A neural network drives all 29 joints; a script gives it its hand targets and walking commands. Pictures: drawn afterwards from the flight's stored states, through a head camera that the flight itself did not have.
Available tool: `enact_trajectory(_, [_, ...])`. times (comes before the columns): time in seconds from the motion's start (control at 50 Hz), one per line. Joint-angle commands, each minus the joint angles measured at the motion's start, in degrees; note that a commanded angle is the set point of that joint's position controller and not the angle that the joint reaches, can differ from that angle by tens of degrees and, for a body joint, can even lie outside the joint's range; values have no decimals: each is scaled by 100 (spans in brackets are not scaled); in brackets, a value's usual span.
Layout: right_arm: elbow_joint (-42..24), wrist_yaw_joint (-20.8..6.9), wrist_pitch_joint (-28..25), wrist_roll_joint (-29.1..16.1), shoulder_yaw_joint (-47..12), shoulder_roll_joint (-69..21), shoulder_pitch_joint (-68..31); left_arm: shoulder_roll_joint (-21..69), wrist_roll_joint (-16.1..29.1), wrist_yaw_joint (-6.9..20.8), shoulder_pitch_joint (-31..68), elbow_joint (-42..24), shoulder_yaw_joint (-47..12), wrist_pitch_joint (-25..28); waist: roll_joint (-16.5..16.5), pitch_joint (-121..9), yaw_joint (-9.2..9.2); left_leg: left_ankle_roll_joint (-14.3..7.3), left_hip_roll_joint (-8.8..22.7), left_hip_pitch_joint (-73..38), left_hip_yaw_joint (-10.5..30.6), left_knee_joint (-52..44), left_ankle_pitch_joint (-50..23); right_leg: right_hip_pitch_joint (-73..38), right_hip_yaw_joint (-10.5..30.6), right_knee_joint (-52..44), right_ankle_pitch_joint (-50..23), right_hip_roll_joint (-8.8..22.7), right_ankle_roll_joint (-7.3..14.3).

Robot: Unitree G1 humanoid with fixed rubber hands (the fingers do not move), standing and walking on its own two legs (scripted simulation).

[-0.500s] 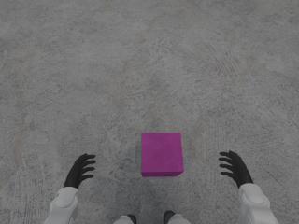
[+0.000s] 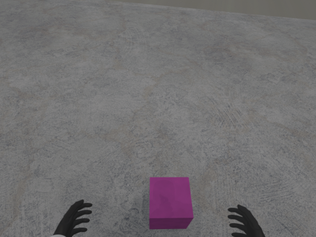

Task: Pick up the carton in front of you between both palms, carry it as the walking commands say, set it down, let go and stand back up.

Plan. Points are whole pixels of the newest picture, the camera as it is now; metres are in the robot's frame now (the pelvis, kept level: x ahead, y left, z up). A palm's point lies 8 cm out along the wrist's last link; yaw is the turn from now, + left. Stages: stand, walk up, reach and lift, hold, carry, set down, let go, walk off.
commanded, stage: let go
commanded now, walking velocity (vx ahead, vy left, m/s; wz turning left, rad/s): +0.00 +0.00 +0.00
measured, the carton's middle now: (168, 203) +0.41 -0.07 -0.65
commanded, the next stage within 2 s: stand in 0.18 s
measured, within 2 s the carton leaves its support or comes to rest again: neither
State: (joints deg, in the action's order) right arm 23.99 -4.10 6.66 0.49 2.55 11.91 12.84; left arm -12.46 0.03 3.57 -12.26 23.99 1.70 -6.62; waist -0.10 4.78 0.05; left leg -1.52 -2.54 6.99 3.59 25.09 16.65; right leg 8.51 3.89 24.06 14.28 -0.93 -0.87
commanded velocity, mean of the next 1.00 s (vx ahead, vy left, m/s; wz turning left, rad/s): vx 0.00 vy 0.00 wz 0.00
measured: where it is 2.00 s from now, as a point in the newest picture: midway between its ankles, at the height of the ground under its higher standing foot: outside the picture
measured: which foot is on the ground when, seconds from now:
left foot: down 0.00-1.00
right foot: down 0.00-1.00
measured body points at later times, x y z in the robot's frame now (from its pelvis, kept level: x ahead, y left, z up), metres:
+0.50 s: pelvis +0.00 -0.01 -0.01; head +0.02 -0.01 +0.44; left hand +0.13 +0.28 -0.11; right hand +0.16 -0.30 -0.09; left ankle -0.04 +0.10 -0.74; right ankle -0.01 -0.13 -0.74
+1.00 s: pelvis +0.01 -0.01 +0.00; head +0.01 +0.00 +0.45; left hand +0.11 +0.30 -0.11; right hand +0.14 -0.30 -0.10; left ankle -0.03 +0.10 -0.74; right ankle -0.01 -0.13 -0.74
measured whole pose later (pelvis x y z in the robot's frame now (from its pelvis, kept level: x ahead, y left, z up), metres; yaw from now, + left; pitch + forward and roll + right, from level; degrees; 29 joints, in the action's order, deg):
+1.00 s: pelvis +0.01 -0.01 +0.00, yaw +1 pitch -1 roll -1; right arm 48.2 1.8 -0.5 1.5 0.9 20.6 9.9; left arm -19.4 -1.6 -1.5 -7.1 53.9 2.1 -0.3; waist -0.7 1.6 -0.5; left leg -1.0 -1.8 6.6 4.4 25.1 17.0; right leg 7.2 2.0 23.0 14.5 -1.1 -0.4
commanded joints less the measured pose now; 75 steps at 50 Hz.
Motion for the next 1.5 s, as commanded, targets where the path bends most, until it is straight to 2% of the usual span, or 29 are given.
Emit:
enact_trajectory(0.0, [-525, 17, 35, 33, 193, 575, -45, -497, -39, 8, 26, -498, 229, -12, -167, -240, -24, 343, 101, 427, -223, -508, -1177, -586, -388, -130, -971, -182, 83])
enact_trajectory(0.02, [-546, 24, 54, 59, 223, 637, -201, -415, -50, -6, 8, -451, 206, -27, 13, -219, -91, 308, 140, 351, -158, -551, -1114, -559, -411, -141, -863, -174, 89])
enact_trajectory(0.04, [-671, 22, 19, 2, 138, 532, -125, -633, -116, -15, 46, -543, 356, -22, -217, -485, -124, 339, 78, 181, -199, -453, -1514, -700, -388, -116, -1198, -170, 78])
enact_trajectory(0.06, [-644, 33, 23, -18, 121, 506, -77, -531, -65, 20, 186, -619, 200, -15, -66, -335, 57, 335, 67, 108, -231, -396, -1403, -532, -387, -114, -1139, -204, 62])
enact_trajectory(0.1, [-475, 40, 67, 6, 143, 544, 49, -557, -87, 38, 215, -578, 256, -34, -125, -136, 91, 312, 44, 197, -274, -402, -1147, -498, -349, -126, -1016, -180, 49])
enact_trajectory(0.14, [-428, 169, -173, 0, 263, 595, 145, -654, -388, -246, 209, -1125, 357, -447, -305, -679, -134, 392, -51, 64, -270, -223, -1385, -839, -310, -70, -1313, -115, 159])
enact_trajectory(0.16, [-410, 217, -216, 31, 216, 564, 175, -540, -272, -298, 280, -1071, 232, -452, -1, -574, -2, 350, -63, 142, -221, -152, -1594, -765, -264, -26, -1836, -103, 120])
enact_trajectory(0.18, [190, 383, -356, 227, 310, 1229, -476, -1215, -147, -528, 292, 183, 401, -71, 415, -205, -273, 319, 243, 826, -83, 210, -1289, -33, -21, 41, -1495, 238, -45])
enact_trajectory(0.22, [301, 443, -496, 281, 299, 1197, -296, -1088, -240, -580, 138, 411, 344, 203, 206, -322, -145, 244, 285, 618, 62, 189, -936, 169, 16, 3, -692, 210, -44])
enact_trajectory(0.28, [617, 444, -601, 204, 235, 1177, -346, -1134, -250, -536, 411, 707, 325, 472, 103, -654, -100, 209, 382, 623, 223, 290, -615, 192, 117, -6, -256, 247, 105])
enact_trajectory(0.4, [941, 498, -640, 193, 238, 1414, -294, -1241, -213, -515, 389, 1270, 284, 598, -68, -799, -33, 157, 517, 390, 335, 352, -1418, 149, 147, 101, -1140, 318, 125])
enact_trajectory(0.46, [1105, 517, -635, 188, 217, 1474, -340, -1379, -219, -572, 376, 1527, 295, 632, 73, -703, -46, 124, 550, 330, 387, 268, -1511, 129, 156, 71, -1335, 372, 126])
enact_trajectory(0.48, [1168, 514, -682, 152, 207, 1474, -264, -1411, -226, -568, 451, 1608, 293, 641, -285, -827, 42, 138, 541, 241, 401, 220, -1437, 71, 207, 87, -1208, 371, 145])
enact_trajectory(0.54, [1332, 540, -688, 141, 185, 1575, -284, -1481, -211, -559, 395, 1850, 291, 669, 25, -714, -55, 103, 593, 311, 461, 246, -1666, -51, 252, -19, -1491, 434, 158])
enact_trajectory(0.56, [1423, 563, -692, 160, 185, 1641, -193, -1392, -217, -558, 500, 1878, 256, 681, -76, -794, 65, 88, 619, 153, 465, 163, -1802, -50, 266, 34, -1494, 423, 175])
enact_trajectory(0.62, [1512, 585, -703, 151, 148, 1654, -315, -1408, -186, -553, 433, 2047, 227, 692, -237, -733, -12, 93, 620, 168, 449, 76, -1848, -76, 170, -22, -1584, 406, 135])
enact_trajectory(0.66, [1606, 593, -734, 147, 139, 1674, -338, -1459, -212, -548, 524, 2152, 233, 674, -31, -799, -16, 81, 646, 124, 480, 72, -1974, -190, 176, -39, -1745, 425, 128])
enact_trajectory(0.78, [1807, 606, -773, 151, 77, 1713, -403, -1425, -168, -537, 607, 2438, 233, 677, -154, -549, -48, 50, 713, 194, 539, -178, -1813, -200, 195, -178, -1363, 454, 155])
enact_trajectory(0.84, [1931, 615, -765, 122, 68, 1717, -389, -1441, -141, -530, 538, 2547, 205, 697, -28, -747, -101, 55, 716, 91, 549, -185, -2033, -365, 166, -188, -1518, 471, 155])
enact_trajectory(0.88, [1984, 615, -794, 107, 60, 1753, -410, -1519, -161, -520, 673, 2581, 211, 694, -177, -708, -27, 73, 702, 93, 522, -198, -1924, -355, 230, -232, -1473, 494, 168])
enact_trajectory(0.96, [2141, 622, -798, 94, 59, 1810, -416, -1542, -151, -535, 599, 2768, 214, 697, -130, -519, -72, 26, 751, 65, 580, -325, -2018, -291, 250, -295, -1509, 531, 178])
enact_trajectory(1.0, [2200, 618, -772, 103, 54, 1836, -430, -1606, -150, -527, 691, 2795, 208, 703, 61, -546, -79, 25, 744, 82, 595, -370, -1903, -333, 229, -363, -1357, 517, 161])
enact_trajectory(1.02, [2188, 614, -786, 95, 49, 1814, -426, -1565, -161, -523, 730, 2845, 193, 687, 81, -524, -21, 13, 748, -7, 562, -335, -1915, -260, 242, -382, -1419, 542, 175])
enact_trajectory(1.08, [2253, 602, -785, 80, 59, 1858, -542, -1580, -146, -503, 760, 2907, 195, 707, -211, -538, -47, 10, 764, 29, 611, -408, -1843, -285, 263, -476, -1269, 558, 199])
enact_trajectory(1.18, [2419, 605, -788, 74, 13, 1828, -580, -1652, -144, -497, 825, 3023, 191, 712, 63, -575, -59, 3, 773, 40, 623, -500, -1733, -382, 263, -522, -1281, 578, 189])
enact_trajectory(1.24, [2529, 585, -780, 71, 9, 1925, -512, -1667, -124, -484, 812, 3083, 191, 707, -176, -454, -50, 24, 754, 114, 578, -539, -1607, -411, 287, -582, -1322, 612, 177])
enact_trajectory(1.28, [2578, 592, -784, 80, 8, 1895, -483, -1740, -140, -471, 763, 3119, 197, 716, -141, -521, -36, 19, 767, -61, 546, -534, -1668, -371, 286, -626, -1286, 613, 195])
enact_trajectory(1.3, [2573, 608, -785, 41, 27, 1931, -558, -1677, -146, -460, 849, 3129, 181, 740, 41, -556, -29, 9, 800, -37, 601, -548, -1743, -402, 254, -573, -1296, 604, 201])
enact_trajectory(1.48, [2703, 590, -778, 74, 20, 1974, -597, -1706, -139, -473, 862, 3269, 174, 725, -77, -589, -22, -2, 794, -129, 558, -595, -1806, -435, 227, -649, -1372, 628, 209])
